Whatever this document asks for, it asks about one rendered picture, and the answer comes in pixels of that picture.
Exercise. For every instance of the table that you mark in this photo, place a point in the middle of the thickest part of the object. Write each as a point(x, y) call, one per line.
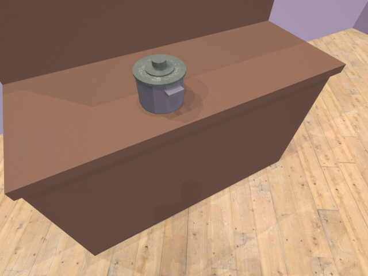
point(79, 147)

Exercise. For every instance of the lid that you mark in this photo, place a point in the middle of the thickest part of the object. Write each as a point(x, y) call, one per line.
point(172, 73)

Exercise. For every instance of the pot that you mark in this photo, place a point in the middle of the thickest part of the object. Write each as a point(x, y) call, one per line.
point(161, 100)

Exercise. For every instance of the knob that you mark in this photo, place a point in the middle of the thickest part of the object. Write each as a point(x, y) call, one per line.
point(158, 61)

